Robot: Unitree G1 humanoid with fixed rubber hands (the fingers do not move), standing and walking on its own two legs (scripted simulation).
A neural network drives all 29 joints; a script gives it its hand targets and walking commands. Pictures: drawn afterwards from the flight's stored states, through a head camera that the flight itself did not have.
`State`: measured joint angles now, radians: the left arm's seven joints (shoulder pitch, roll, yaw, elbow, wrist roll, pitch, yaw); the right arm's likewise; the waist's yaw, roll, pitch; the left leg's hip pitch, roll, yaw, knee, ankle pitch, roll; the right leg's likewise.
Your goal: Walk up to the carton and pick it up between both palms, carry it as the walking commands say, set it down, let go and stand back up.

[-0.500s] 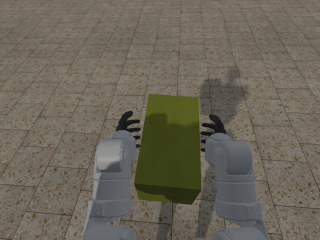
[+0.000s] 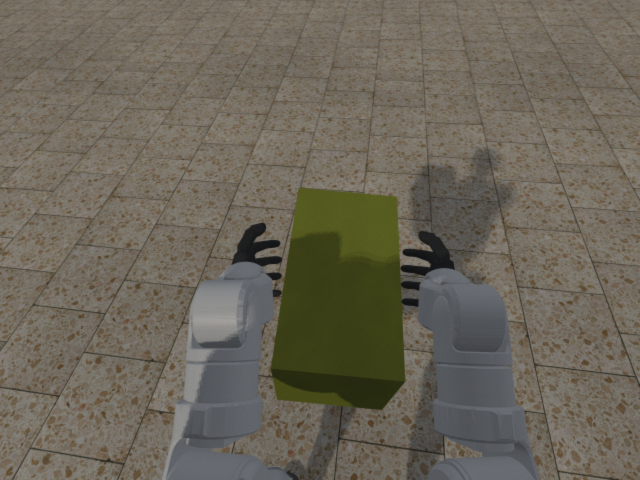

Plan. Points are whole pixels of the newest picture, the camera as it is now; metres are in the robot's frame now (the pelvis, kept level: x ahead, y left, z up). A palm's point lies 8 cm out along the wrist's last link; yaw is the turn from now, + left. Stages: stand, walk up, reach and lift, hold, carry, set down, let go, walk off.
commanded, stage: carry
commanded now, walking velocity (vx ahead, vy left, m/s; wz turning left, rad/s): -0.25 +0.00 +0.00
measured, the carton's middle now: (338, 295) +0.36 +0.01 +0.00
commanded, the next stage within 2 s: none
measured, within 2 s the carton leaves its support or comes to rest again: neither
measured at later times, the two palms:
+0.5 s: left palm out of the picture +0.10 +0.15 +0.09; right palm (434, 470) +0.13 -0.07 +0.10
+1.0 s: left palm out of the picture +0.00 +0.11 +0.10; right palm out of the picture -0.01 -0.11 +0.09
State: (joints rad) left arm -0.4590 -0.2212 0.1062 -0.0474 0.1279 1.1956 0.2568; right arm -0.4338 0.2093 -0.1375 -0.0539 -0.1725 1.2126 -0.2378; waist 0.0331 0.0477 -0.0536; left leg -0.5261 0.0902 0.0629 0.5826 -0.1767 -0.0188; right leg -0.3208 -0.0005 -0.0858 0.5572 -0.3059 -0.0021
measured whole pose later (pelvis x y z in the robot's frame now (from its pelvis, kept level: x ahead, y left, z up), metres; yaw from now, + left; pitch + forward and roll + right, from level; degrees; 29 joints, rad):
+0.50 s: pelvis -0.19 +0.01 +0.01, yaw +2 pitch +2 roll -1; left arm -0.41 -0.20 0.10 -0.05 0.11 1.22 0.29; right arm -0.44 0.21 -0.12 0.02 -0.14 1.22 -0.26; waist 0.04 -0.03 -0.04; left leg -0.33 0.04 0.05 0.55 -0.26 0.01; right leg -0.53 -0.03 -0.03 0.94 -0.42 0.04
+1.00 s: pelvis -0.30 +0.00 -0.01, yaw +1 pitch -1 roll +0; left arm -0.46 -0.22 0.13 0.08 0.19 1.23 0.24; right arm -0.46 0.22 -0.13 0.08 -0.10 1.26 -0.39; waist -0.04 0.00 -0.08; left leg -0.46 0.05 0.09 0.60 -0.18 0.00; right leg -0.39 -0.06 -0.05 0.69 -0.34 0.01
